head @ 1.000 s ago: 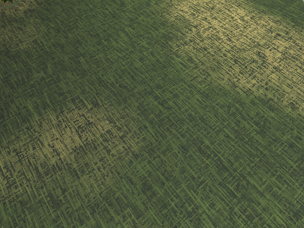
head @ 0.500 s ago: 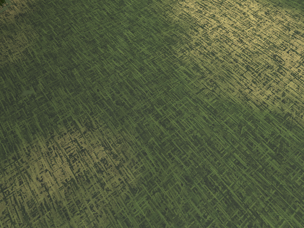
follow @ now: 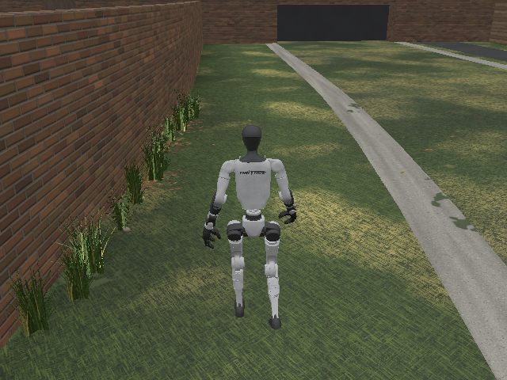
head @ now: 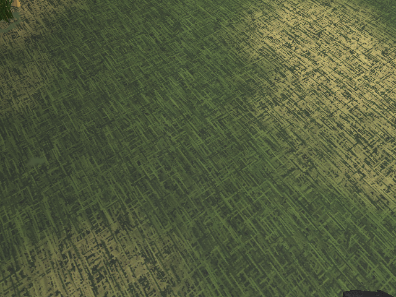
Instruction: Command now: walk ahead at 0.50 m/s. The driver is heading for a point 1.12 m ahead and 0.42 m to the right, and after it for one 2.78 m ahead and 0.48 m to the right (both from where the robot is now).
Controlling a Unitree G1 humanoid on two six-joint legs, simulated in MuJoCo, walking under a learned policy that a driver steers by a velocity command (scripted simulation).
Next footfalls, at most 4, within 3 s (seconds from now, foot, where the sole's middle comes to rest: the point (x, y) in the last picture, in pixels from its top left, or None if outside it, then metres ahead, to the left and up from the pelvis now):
0.46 right None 0.41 -0.16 -0.77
0.94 left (223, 219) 0.73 -0.04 -0.77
1.46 right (324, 205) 0.81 -0.42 -0.77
2.00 left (317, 129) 1.19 -0.46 -0.77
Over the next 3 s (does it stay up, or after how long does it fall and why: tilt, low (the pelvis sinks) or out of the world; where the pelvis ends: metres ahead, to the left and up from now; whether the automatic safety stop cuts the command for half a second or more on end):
stays up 1.49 -0.63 -0.01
